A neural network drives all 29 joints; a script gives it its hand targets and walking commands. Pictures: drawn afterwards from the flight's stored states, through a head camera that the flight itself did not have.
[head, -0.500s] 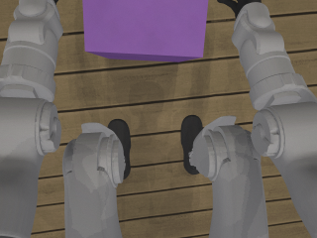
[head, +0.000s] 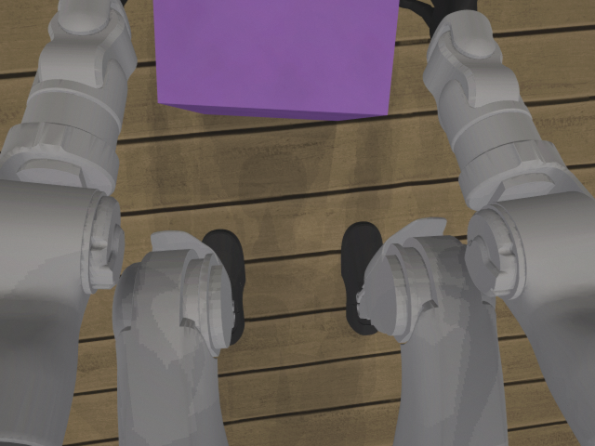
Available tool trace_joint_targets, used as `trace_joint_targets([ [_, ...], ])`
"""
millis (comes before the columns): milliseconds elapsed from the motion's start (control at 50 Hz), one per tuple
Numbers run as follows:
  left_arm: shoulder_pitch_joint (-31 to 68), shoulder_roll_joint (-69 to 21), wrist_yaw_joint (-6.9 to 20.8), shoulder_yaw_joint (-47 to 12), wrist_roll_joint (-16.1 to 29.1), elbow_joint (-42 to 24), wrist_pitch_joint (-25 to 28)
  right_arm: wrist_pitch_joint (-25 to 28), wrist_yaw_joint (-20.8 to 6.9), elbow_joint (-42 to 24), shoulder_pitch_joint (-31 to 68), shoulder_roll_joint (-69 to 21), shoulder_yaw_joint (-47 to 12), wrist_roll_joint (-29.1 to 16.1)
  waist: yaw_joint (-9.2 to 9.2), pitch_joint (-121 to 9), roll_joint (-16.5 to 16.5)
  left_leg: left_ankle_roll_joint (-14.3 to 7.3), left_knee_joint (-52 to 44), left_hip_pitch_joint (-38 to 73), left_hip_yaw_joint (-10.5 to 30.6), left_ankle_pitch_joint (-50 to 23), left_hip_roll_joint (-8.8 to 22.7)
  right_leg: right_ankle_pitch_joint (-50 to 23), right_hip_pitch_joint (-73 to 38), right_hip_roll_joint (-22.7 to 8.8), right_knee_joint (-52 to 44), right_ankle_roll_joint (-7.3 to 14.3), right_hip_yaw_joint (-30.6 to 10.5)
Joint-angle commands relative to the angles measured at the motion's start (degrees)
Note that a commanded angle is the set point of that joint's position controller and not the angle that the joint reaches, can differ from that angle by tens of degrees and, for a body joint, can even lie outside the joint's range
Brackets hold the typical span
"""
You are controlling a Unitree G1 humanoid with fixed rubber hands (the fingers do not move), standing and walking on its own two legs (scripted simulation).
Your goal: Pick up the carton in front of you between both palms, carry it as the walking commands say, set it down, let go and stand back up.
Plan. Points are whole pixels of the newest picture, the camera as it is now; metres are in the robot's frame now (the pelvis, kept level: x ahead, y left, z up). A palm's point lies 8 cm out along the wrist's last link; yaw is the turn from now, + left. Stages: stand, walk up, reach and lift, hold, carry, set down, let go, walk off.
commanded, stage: reach and lift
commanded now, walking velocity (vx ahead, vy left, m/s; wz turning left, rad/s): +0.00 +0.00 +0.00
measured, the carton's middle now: (276, 26) +0.53 +0.03 -0.25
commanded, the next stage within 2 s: none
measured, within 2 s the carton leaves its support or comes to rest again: leaves its support in 0.42 s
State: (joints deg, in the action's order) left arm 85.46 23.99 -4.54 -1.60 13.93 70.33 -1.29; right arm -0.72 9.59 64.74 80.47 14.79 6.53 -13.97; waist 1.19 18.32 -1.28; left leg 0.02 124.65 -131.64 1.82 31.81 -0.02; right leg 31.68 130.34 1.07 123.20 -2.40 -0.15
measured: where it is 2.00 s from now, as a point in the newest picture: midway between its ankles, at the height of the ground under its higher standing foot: (297, 301)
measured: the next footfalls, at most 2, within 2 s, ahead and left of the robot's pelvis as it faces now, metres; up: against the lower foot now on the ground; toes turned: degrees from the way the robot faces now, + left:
none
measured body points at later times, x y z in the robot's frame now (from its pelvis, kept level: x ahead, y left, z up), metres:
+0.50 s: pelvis +0.00 +0.00 -0.01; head +0.35 +0.04 +0.26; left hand +0.55 +0.17 -0.17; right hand +0.56 -0.13 -0.15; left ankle +0.11 +0.12 -0.34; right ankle +0.12 -0.13 -0.34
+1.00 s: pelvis +0.00 -0.01 +0.11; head +0.25 +0.02 +0.47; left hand +0.50 +0.18 +0.04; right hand +0.51 -0.13 +0.04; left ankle +0.11 +0.12 -0.34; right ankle +0.12 -0.13 -0.34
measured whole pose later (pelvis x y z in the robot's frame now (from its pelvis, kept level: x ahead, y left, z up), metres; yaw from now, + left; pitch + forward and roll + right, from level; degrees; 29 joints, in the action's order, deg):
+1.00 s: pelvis +0.00 -0.01 +0.11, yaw +3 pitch +43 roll -2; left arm 63.4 3.2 -1.2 25.1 -14.1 45.1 -21.0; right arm -21.0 4.6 38.4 59.3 -2.3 30.7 12.2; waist 0.2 -9.3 -0.7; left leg 1.9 102.0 -119.0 3.7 26.2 -2.7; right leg 28.3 117.2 4.0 102.2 -2.9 -2.3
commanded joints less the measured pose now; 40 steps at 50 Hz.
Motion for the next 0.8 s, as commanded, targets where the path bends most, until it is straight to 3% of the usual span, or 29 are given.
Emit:
trace_joint_targets([
  [0,16.46,1.32,0.15,-1.69,0.81,-5.19,1.09,1.27,0.04,-5.27,14.44,1.99,-0.87,-0.48,0.5,-65.08,4.14,1.13,-10.29,34.73,-0.88,-15.95,-1.35,-16.65,-31.5,2.03,-8.2,-0.46,2.86],
  [60,18.5,-1.46,-0.02,-1.96,-0.05,-5.29,1.32,1.38,0.21,-4.76,16.42,-1.21,-1.27,0.04,0.07,-65.33,4.18,1.01,-10.84,35.26,-1.19,-15.34,-1.86,-16.26,-32.81,2.73,-8.5,-0.44,2.98],
  [100,20.0,-5.55,0.38,-2.88,-0.35,-5.62,1.38,1.38,0.12,-4.14,17.08,-3.87,-0.7,1.35,0.88,-65.03,4.6,1.04,-10.89,35.29,-1.35,-14.85,-2.32,-15.93,-33.65,3.22,-8.81,-0.36,3.25],
  [120,22.04,-12.0,1.37,-4.98,0.12,-6.71,1.23,1.31,-0.83,-5.01,19.43,-9.77,-2.33,1.02,1.05,-64.61,5.0,0.9,-10.95,35.59,-1.19,-14.89,-2.73,-15.78,-32.67,3.58,-8.84,-0.1,3.37],
  [200,30.32,-39.86,8.04,-8.06,-2.34,-7.29,-1.09,-0.9,-8.16,-7.27,30.72,-35.26,-5.7,4.09,0.84,-60.87,4.83,0.59,-9.98,33.77,-1.63,-13.31,-4.37,-13.95,-30.31,5.2,-7.39,0.75,3.55],
  [300,30.36,-55.83,13.83,-5.25,-5.73,-11.94,-4.69,-4.65,-14.52,-12.06,35.33,-49.92,-5.64,6.08,-0.49,-61.89,4.42,-0.24,-8.58,32.89,-3.25,-13.94,-5.59,-12.98,-28.54,6.58,-5.89,1.06,5.5],
  [400,32.8,-64.55,15.08,-9.81,-1.83,-24.69,-6.21,-6.77,-15.8,-21.15,35.48,-60.96,-10.45,2.02,-0.96,-85.26,4.1,0.33,-7.5,43.8,-4.53,-25.25,-5.77,-23.89,-37.02,6.88,-4.69,1.15,6.62],
  [500,31.67,-71.71,13.62,-14.02,-2.26,-39.48,-9.89,-10.91,-16.28,-31.91,34.15,-69.47,-15.56,0.38,-2.22,-108.16,7.29,1.34,-8.68,60.9,-5.49,-37.73,-6.92,-29.01,-36.4,8.47,-6.7,0.13,7.81],
  [520,29.64,-73.02,13.19,-13.66,-2.83,-40.68,-10.77,-11.45,-16.32,-34.37,35.35,-69.46,-16.73,0.37,-2.99,-108.69,7.57,1.2,-10.17,58.54,-6.09,-33.4,-7.36,-27.25,-38.09,8.57,-7.36,0.22,7.71],
  [580,23.58,-75.77,13.2,-12.12,-5.96,-39.43,-13.56,-13.82,-17.11,-36.41,31.9,-71.17,-17.4,3.3,-3.04,-102.31,5.96,0.99,-13.04,56.73,-6.12,-30.27,-8.07,-22.28,-34.02,9.42,-11.1,0.13,7.28],
  [640,18.28,-78.13,13.94,-8.76,-9.51,-32.94,-15.78,-15.53,-17.5,-32.62,28.64,-71.56,-14.57,7.43,-2.77,-90.59,5.07,1.05,-17.85,48.75,-6.21,-20.0,-8.51,-14.52,-31.95,9.46,-15.53,0.54,6.76],
  [740,16.36,-78.5,16.21,-0.25,-15.76,-23.18,-17.4,-17.38,-17.31,-22.45,22.58,-69.16,-3.29,17.25,1.41,-74.41,4.8,0.72,-24.74,37.57,-6.06,-5.43,-8.82,-4.32,-31.29,9.14,-23.35,1.85,6.23],
  [780,16.21,-78.54,16.86,2.63,-17.82,-21.51,-17.84,-17.66,-17.48,-21.0,22.15,-68.82,-0.14,19.62,1.78,-73.75,5.65,0.72,-27.03,37.89,-5.9,-3.6,-8.83,-2.88,-31.89,9.01,-25.62,2.17,6.03],
])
